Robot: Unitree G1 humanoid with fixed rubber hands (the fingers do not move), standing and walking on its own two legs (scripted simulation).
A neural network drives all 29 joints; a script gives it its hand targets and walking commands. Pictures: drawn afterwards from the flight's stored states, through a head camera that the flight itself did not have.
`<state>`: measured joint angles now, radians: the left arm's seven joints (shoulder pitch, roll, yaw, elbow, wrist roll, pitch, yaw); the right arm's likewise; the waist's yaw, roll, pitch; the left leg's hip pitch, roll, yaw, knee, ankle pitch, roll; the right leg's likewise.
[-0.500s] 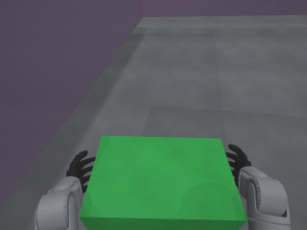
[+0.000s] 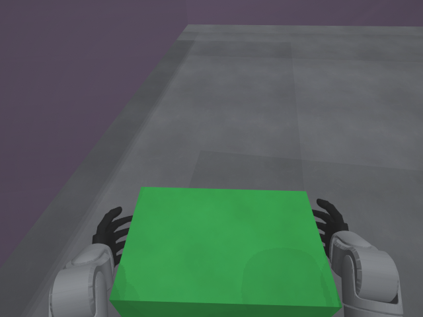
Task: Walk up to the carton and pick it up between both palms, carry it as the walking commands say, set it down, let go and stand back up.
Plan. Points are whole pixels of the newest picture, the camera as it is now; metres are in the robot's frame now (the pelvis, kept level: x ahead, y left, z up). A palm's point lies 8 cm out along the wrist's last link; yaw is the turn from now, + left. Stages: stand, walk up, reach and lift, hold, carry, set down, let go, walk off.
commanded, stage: carry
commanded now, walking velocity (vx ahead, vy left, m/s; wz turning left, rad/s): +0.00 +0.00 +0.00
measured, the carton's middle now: (220, 269) +0.25 -0.01 -0.01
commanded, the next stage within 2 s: none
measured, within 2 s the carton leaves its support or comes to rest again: neither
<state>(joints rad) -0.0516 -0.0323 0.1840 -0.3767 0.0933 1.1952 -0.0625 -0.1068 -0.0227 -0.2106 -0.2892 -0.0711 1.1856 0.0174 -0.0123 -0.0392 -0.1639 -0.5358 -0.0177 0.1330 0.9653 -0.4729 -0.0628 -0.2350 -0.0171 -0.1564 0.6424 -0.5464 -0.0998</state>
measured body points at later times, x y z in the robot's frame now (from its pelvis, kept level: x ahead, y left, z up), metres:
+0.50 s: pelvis +0.31 -0.13 -0.01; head +0.34 -0.13 +0.44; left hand +0.58 +0.04 +0.05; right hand +0.57 -0.35 +0.05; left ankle +0.20 -0.01 -0.67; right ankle +0.26 -0.18 -0.72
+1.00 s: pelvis +0.54 -0.26 -0.02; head +0.57 -0.25 +0.43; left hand +0.81 -0.08 +0.04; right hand +0.80 -0.48 +0.04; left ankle +0.46 -0.14 -0.66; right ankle +0.45 -0.31 -0.72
